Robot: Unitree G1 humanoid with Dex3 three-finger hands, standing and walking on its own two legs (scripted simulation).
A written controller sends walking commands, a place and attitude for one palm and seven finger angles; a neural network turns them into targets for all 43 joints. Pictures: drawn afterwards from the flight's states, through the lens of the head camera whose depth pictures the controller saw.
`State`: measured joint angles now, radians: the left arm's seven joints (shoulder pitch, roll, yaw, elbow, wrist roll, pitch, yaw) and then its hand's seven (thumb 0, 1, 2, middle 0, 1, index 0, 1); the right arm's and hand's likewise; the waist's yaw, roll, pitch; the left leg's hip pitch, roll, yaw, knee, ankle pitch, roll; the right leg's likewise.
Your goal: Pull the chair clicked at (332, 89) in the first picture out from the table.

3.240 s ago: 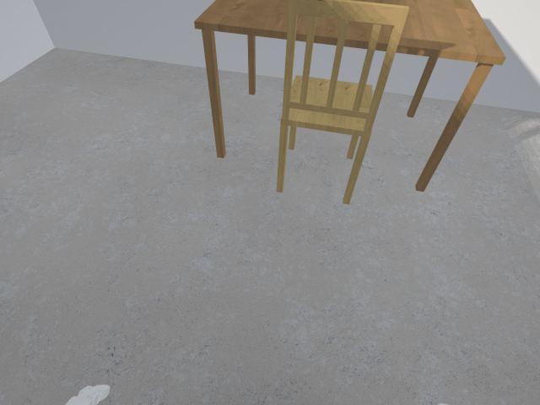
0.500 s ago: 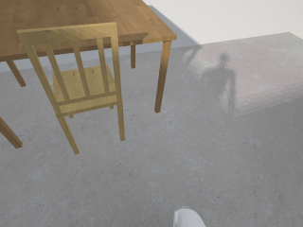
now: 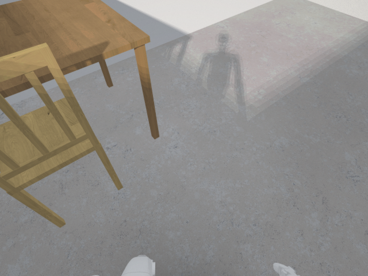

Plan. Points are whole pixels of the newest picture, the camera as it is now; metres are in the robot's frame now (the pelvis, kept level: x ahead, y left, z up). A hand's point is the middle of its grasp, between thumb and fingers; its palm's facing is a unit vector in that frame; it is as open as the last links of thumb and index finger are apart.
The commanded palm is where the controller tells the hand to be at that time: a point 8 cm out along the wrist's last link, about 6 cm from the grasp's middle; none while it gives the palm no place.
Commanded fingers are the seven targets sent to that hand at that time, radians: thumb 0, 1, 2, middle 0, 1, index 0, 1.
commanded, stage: walk to a spot facing it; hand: left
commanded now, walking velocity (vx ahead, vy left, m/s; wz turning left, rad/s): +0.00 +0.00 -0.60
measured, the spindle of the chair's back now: (21, 124) +0.54 +0.57 -0.07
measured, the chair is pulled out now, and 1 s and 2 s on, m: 0.00 0.00 0.00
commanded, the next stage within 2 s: turn to face it in 1.38 s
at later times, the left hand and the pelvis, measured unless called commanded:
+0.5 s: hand out of the picture +0.12 +0.25 -0.16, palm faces -0.26 -0.95 -0.19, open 7.4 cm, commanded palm none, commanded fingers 0.00 0.90 0.90 -0.20 -0.30 -0.20 -0.30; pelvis +0.00 +0.06 +0.01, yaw -20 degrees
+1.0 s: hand (137, 269) +0.16 +0.13 -0.14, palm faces -0.54 -0.81 -0.23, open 7.4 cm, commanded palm none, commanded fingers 0.00 0.90 0.90 -0.20 -0.30 -0.20 -0.30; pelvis -0.01 +0.01 +0.01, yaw -35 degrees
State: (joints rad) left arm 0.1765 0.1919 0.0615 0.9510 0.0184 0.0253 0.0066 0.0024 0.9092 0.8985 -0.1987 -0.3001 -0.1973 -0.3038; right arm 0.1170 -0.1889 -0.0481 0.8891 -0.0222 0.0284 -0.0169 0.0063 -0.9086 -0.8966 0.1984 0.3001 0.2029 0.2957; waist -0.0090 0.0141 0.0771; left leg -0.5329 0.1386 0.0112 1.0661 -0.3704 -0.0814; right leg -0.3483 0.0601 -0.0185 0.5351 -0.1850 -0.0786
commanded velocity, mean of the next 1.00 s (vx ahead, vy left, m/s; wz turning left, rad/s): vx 0.09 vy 0.00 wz -0.54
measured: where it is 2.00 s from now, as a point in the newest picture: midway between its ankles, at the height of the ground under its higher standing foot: outside the picture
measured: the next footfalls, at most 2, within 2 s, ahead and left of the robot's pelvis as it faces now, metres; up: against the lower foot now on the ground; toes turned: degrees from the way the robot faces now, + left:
left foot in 0.18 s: +0.06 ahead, +0.16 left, +0.00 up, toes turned -4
right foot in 0.68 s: -0.04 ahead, -0.08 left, +0.00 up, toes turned -33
